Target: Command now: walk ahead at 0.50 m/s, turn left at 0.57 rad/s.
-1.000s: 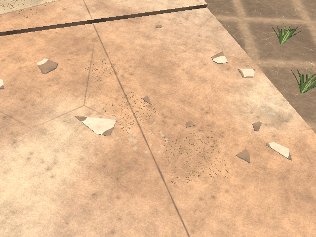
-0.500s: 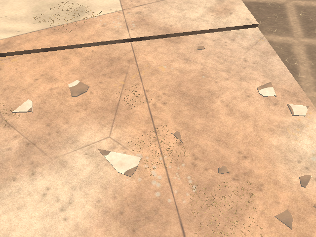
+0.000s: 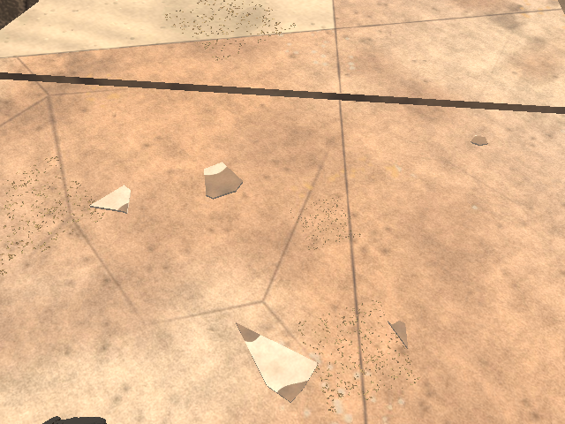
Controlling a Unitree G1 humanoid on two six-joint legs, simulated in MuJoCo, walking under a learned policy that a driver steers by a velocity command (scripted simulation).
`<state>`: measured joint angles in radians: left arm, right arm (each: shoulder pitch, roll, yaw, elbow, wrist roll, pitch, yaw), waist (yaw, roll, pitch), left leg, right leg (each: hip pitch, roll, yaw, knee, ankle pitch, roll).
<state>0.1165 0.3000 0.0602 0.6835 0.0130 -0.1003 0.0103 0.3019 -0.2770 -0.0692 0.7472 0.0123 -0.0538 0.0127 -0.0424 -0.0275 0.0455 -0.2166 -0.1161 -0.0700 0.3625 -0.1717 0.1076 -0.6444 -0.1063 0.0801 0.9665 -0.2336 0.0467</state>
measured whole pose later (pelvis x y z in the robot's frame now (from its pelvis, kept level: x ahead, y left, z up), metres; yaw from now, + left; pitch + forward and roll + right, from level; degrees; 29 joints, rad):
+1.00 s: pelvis +0.29 -0.02 -0.02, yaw +10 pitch +0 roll +1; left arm 0.20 0.32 0.06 0.80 -0.01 0.05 -0.01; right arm 0.08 -0.27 -0.07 0.66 0.00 0.03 -0.05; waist 0.03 0.00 0.05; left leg -0.31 0.07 0.14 0.60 -0.29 -0.01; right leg -0.34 -0.04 -0.06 0.76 -0.44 0.01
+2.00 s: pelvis +0.29 -0.03 -0.01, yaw -18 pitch +0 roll +0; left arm 0.18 0.26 0.05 0.67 0.01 0.05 0.01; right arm 0.17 -0.28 -0.05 0.75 -0.01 0.00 -0.01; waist -0.03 0.03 0.05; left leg -0.26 0.06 0.01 0.56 -0.35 -0.04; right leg -0.23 0.02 0.03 0.50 -0.27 0.00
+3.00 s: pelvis +0.57 -0.09 -0.03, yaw -17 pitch +2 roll +0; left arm -0.03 0.23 0.02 0.63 -0.02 -0.09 -0.06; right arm 0.48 -0.28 -0.03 0.94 0.01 -0.04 -0.02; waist -0.09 -0.02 0.05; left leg 0.18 -0.02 0.02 0.28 -0.47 0.04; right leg -0.52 0.02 -0.06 0.48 0.00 -0.09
